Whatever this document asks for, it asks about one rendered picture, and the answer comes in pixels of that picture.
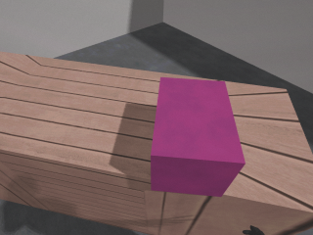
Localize carton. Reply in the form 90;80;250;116
151;77;246;197

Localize pedestal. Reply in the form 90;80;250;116
0;51;313;235

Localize right robot hand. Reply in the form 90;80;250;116
243;225;265;235

